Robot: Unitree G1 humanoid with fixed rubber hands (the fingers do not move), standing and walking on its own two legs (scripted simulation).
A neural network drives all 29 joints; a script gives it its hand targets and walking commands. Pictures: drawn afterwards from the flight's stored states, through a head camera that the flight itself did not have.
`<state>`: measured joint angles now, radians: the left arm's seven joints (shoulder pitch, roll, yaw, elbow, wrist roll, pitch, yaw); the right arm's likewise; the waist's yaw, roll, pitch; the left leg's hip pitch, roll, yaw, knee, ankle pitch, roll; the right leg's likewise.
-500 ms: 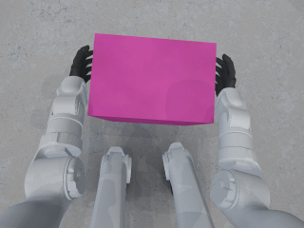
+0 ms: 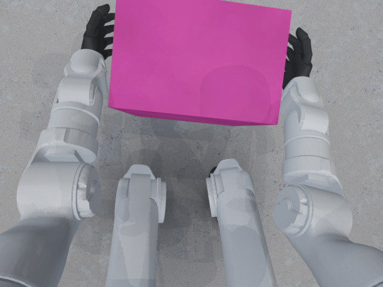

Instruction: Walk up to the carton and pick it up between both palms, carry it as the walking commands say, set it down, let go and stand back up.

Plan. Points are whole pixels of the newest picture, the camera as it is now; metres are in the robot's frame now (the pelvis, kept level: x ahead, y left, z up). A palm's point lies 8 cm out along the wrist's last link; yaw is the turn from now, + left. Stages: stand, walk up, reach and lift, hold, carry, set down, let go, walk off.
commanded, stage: set down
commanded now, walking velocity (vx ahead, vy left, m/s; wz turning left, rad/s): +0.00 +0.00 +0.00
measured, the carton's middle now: (193, 77) +0.49 -0.03 -0.21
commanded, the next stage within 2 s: none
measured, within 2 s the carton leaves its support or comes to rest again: rests again in 1.08 s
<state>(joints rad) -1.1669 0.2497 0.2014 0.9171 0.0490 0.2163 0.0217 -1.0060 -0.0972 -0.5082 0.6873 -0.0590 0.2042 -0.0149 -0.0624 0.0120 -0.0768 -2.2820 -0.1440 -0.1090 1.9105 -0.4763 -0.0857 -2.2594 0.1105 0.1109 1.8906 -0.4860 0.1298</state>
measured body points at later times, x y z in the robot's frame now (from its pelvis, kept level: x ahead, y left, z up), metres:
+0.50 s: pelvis +0.01 +0.00 -0.03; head +0.34 +0.01 +0.27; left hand +0.55 +0.15 -0.18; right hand +0.50 -0.21 -0.17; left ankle +0.12 +0.13 -0.40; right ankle +0.12 -0.15 -0.40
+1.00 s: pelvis +0.00 +0.00 -0.04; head +0.34 +0.00 +0.25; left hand +0.55 +0.15 -0.20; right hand +0.50 -0.21 -0.19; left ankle +0.12 +0.13 -0.40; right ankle +0.12 -0.14 -0.40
